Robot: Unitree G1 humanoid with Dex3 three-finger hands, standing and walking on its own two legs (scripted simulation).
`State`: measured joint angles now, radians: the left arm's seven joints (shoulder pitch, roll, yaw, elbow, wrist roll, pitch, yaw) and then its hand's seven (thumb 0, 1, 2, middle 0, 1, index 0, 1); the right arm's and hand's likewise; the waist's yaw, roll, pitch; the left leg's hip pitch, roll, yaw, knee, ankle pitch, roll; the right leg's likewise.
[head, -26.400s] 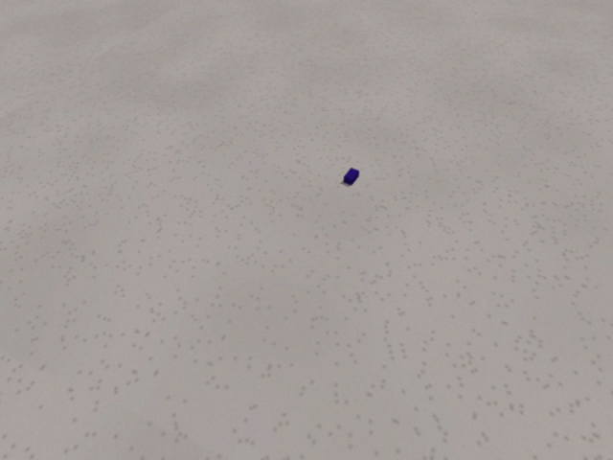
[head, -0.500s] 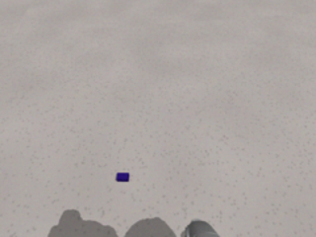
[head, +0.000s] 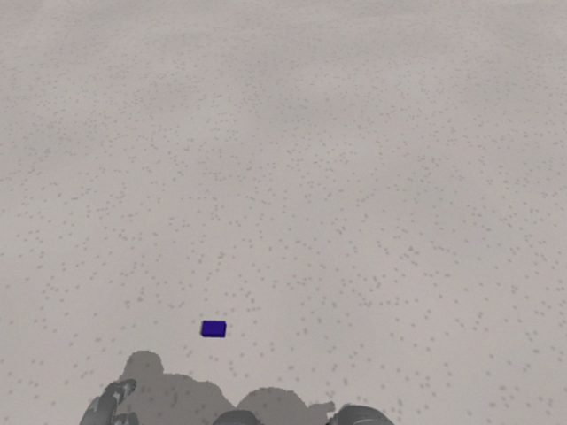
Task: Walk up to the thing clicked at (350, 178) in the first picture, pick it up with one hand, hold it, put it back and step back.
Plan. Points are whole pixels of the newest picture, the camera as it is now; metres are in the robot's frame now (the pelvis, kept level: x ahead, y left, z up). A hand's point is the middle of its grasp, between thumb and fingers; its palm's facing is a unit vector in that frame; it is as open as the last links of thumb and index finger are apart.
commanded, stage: walk up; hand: left
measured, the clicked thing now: (214, 329) +0.48 +0.27 -0.73
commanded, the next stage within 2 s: none
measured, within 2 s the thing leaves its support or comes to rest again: neither
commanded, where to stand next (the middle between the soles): +0.10 +0.02 m, yaw +1 degrees
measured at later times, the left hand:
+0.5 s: hand out of the picture +0.03 +0.25 -0.13, palm faces -0.01 -0.92 -0.39, open 7.4 cm
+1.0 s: hand out of the picture +0.10 +0.26 -0.13, palm faces -0.05 -0.93 -0.37, open 7.4 cm
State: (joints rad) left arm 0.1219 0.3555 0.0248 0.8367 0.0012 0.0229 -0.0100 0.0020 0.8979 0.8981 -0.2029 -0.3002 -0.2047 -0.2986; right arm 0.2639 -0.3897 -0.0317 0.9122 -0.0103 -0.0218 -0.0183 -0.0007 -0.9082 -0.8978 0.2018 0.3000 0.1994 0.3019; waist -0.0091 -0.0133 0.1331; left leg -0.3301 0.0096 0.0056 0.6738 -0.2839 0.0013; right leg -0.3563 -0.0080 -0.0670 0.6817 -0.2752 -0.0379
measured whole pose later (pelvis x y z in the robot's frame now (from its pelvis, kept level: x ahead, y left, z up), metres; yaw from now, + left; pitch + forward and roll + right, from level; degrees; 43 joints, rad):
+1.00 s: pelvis +0.02 +0.00 +0.02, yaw -1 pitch -3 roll +0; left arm 0.16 0.36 0.00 1.04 0.01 -0.01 0.00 0.00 0.90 0.90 -0.20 -0.30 -0.20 -0.30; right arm 0.20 -0.38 -0.02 1.04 0.00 0.00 0.02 0.00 -0.91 -0.90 0.20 0.30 0.20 0.30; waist -0.02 0.02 0.05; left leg -0.20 0.01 0.00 0.50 -0.26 -0.01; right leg -0.16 -0.02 -0.01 0.50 -0.29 0.01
